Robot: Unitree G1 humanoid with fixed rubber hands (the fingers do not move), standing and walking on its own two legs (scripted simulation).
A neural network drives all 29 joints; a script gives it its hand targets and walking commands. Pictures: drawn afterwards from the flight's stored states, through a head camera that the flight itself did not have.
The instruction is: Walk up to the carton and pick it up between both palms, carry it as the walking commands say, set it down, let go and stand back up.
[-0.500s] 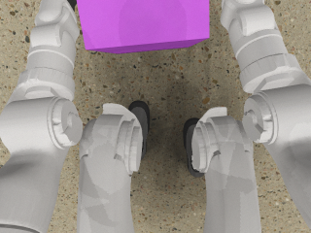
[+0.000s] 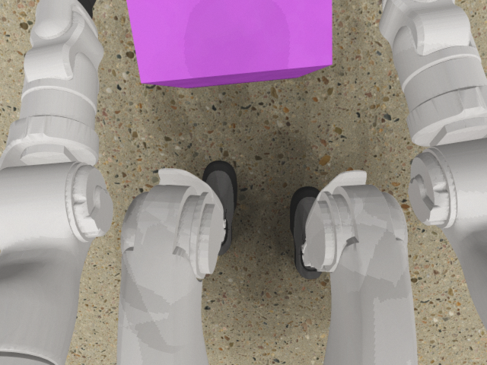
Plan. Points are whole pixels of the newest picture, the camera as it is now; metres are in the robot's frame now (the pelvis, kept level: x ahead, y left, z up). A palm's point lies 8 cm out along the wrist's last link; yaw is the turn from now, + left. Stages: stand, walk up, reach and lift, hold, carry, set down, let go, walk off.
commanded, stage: set down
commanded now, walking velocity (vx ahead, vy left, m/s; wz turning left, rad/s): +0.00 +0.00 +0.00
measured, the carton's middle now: (232, 5) +0.53 +0.07 -0.24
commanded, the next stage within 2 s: let go in 1.22 s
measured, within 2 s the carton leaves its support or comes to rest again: neither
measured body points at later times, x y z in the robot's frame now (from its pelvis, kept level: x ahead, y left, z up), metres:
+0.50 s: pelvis +0.02 +0.00 +0.11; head +0.35 +0.03 +0.41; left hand +0.53 +0.27 -0.01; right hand +0.59 -0.12 -0.01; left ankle +0.14 +0.10 -0.33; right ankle +0.09 -0.10 -0.33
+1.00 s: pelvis +0.04 +0.01 +0.25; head +0.34 +0.03 +0.58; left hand +0.52 +0.28 +0.14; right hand +0.59 -0.13 +0.14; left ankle +0.14 +0.10 -0.33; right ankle +0.09 -0.10 -0.33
